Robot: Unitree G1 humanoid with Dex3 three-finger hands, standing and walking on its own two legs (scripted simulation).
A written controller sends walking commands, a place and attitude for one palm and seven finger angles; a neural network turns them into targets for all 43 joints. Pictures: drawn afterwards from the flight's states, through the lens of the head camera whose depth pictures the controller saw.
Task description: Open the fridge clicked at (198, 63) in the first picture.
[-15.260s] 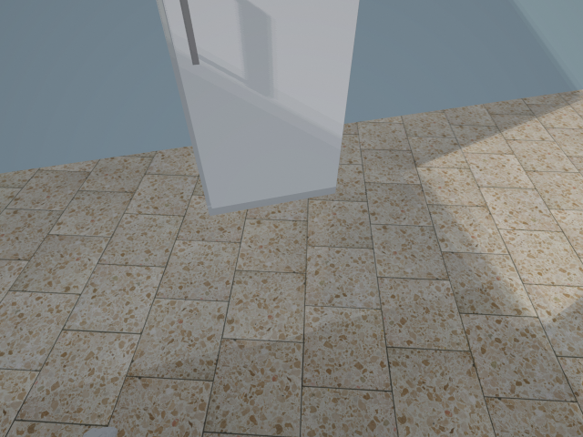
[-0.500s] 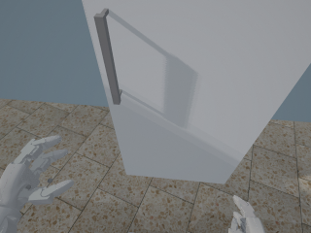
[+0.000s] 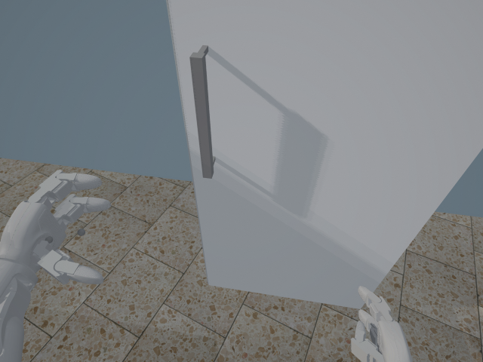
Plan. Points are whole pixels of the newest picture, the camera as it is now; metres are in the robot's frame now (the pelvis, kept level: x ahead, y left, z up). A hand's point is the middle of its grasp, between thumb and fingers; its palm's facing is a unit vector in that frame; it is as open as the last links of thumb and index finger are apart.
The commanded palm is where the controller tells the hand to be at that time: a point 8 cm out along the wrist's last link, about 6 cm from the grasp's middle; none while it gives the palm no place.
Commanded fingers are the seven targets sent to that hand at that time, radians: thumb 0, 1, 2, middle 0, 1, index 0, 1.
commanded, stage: raise the hand to about handle height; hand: left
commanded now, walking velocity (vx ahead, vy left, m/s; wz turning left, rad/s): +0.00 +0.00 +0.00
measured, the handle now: (206, 119) +0.52 +0.13 +0.15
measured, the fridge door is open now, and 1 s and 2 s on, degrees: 0 0 0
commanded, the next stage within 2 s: move the hooked fingers beside the handle in 0.78 s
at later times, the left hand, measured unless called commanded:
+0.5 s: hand (82, 194) +0.28 +0.26 +0.17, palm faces +0.00 -1.00 -0.08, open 14.0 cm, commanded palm +0.25 +0.30 +0.18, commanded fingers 0.00 -0.50 0.30 -0.30 -1.20 -0.30 -1.20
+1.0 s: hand (94, 191) +0.29 +0.25 +0.17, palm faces +0.02 -1.00 -0.07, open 14.0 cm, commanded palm +0.27 +0.29 +0.18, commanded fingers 0.00 -0.50 0.30 -0.30 -1.20 -0.30 -1.20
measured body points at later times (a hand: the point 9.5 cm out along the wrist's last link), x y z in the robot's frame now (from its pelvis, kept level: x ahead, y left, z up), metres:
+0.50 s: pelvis +0.00 -0.01 +0.01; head -0.01 -0.03 +0.46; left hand +0.27 +0.31 +0.18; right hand +0.18 -0.25 -0.06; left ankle +0.03 +0.09 -0.72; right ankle +0.00 -0.13 -0.72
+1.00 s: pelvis +0.01 -0.03 +0.01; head -0.01 -0.05 +0.46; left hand +0.28 +0.30 +0.18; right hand +0.20 -0.26 -0.06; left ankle +0.03 +0.09 -0.72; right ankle +0.00 -0.13 -0.72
